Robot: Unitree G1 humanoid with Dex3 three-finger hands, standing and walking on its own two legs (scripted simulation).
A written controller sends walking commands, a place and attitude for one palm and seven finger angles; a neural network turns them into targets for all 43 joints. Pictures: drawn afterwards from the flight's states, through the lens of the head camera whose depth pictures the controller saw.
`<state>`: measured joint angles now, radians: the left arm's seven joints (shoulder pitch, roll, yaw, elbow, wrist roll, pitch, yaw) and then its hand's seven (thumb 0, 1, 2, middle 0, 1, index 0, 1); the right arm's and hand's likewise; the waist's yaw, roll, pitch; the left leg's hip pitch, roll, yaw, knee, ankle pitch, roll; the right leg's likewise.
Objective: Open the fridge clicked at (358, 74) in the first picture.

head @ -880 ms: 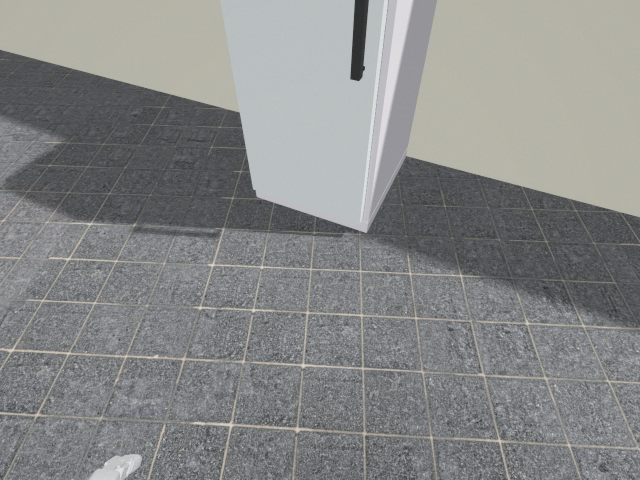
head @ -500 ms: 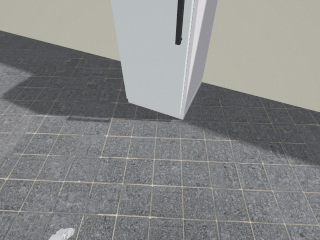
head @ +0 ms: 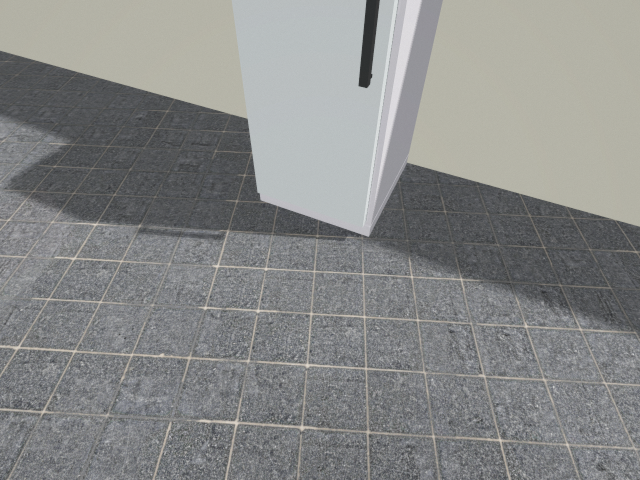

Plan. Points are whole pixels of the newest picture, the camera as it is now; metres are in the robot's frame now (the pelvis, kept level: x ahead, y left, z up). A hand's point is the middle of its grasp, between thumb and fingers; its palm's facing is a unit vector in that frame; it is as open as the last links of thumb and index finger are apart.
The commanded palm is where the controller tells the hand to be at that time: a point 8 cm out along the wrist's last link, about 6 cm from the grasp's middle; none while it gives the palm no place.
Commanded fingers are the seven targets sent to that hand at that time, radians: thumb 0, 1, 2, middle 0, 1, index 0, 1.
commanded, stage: look at it before walking up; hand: right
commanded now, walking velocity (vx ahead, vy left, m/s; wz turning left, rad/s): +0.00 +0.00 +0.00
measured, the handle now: out of the picture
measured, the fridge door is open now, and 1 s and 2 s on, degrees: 0 0 0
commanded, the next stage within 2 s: walk to a spot facing it in 0.56 s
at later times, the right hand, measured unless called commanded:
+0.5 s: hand out of the picture +0.08 -0.24 -0.16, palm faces -0.04 +0.95 -0.32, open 7.4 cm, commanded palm none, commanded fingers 0.00 -0.90 -0.90 0.20 0.30 0.20 0.30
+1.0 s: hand out of the picture +0.08 -0.20 -0.18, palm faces -0.13 +0.96 -0.25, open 7.4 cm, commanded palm none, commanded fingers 0.00 -0.90 -0.90 0.20 0.30 0.20 0.30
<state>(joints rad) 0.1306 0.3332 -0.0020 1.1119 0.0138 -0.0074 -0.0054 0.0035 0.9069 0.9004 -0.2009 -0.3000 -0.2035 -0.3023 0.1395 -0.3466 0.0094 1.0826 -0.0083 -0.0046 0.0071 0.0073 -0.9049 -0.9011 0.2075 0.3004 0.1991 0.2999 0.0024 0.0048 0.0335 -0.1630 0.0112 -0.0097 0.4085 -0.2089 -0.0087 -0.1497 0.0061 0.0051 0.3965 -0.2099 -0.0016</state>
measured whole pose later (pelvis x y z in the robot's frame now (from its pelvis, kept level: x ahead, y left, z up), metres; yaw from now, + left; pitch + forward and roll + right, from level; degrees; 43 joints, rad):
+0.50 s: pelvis +0.01 +0.00 +0.00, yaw +0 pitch -2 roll +0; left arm 0.12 0.33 0.00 1.11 0.01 -0.01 0.00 0.00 0.91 0.90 -0.20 -0.30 -0.20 -0.30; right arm 0.14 -0.34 0.01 1.09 -0.01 -0.01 0.01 0.01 -0.90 -0.90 0.21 0.30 0.20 0.30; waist 0.00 0.01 0.04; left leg -0.16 0.00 -0.01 0.39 -0.21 0.00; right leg -0.15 0.00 0.00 0.38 -0.21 0.01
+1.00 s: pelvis +0.01 +0.01 -0.02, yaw +9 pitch -1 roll -1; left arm 0.16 0.24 0.02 0.99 0.02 0.02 0.00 0.00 0.91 0.90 -0.20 -0.30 -0.20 -0.30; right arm 0.24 -0.27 -0.03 0.97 -0.02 0.05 0.03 0.01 -0.91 -0.90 0.20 0.30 0.20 0.30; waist -0.03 0.01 0.05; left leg -0.32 -0.03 -0.06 0.70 -0.39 0.00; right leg -0.21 -0.06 -0.13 0.60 -0.35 0.01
